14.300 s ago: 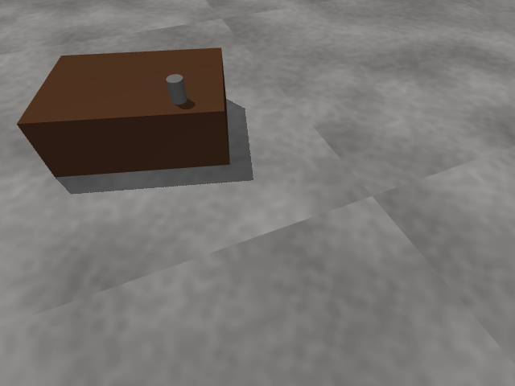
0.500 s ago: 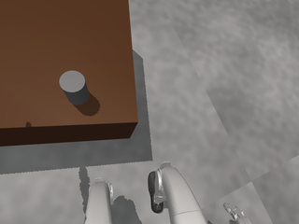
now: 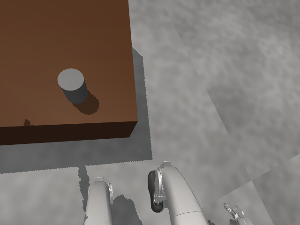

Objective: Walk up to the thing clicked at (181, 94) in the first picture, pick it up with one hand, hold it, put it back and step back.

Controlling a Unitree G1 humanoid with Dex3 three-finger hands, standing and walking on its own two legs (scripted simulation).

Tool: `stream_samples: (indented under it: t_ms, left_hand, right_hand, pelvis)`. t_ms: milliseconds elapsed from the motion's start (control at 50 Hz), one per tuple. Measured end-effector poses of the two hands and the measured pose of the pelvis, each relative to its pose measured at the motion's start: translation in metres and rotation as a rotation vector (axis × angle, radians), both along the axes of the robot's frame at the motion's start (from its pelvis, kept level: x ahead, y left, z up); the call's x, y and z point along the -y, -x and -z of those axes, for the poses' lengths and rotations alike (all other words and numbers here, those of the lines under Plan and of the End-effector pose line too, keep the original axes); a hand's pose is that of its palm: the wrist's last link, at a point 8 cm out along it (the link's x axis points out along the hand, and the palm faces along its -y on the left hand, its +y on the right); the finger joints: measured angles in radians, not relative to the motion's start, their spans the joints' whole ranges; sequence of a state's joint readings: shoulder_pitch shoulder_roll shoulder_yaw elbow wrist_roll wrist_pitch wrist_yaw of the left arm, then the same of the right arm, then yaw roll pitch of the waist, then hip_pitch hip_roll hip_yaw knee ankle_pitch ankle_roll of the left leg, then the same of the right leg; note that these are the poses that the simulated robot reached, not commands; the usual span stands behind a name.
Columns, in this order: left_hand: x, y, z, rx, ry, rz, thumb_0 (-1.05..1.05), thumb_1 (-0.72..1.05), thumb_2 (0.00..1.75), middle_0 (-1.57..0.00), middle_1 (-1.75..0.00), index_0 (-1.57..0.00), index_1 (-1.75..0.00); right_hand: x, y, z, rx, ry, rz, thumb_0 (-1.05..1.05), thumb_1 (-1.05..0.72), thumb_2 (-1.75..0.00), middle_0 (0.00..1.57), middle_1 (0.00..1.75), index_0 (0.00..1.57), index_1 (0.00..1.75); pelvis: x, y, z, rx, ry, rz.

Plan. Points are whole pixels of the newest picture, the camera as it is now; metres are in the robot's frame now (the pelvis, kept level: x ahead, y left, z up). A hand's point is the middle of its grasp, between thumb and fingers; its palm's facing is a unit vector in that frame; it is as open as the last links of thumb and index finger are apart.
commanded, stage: go down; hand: left
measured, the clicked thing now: (74, 87) +0.55 +0.17 -0.22
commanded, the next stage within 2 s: approach in 0.68 s
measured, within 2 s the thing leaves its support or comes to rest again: neither
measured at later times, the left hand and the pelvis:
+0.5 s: hand out of the picture +0.49 +0.38 +0.08, palm faces +0.15 -0.99 +0.02, open 17.5 cm; pelvis +0.00 +0.00 +0.00, yaw +0 degrees
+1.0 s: hand out of the picture +0.48 +0.37 +0.05, palm faces +0.13 -0.99 +0.02, open 17.6 cm; pelvis -0.01 +0.00 -0.01, yaw +0 degrees
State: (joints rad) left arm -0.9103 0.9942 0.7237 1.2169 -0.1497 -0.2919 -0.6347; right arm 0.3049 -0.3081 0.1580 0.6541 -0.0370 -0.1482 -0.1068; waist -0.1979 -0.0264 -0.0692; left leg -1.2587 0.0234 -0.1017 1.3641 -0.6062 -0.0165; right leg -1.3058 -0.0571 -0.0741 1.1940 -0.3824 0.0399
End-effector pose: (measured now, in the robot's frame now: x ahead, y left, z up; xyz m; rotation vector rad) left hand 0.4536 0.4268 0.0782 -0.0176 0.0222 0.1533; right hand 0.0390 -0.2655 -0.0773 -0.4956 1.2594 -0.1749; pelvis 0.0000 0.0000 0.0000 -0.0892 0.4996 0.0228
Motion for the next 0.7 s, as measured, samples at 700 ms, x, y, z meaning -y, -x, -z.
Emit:
stream_samples:
  t_ms: [700]
  left_hand:
    - [-0.003,-0.006,-0.014,-0.009,-0.019,-0.025,-0.01,-0.53,0.1,-0.03,-0.07,-0.04,-0.07]
  right_hand:
    - [0.0,0.003,0.001,-0.002,-0.009,0.018,0.0,-0.9,-0.9,0.21,0.3,0.21,0.3]
  pelvis:
    - [0.001,-0.002,0.0,0.003,0.0,0.002]
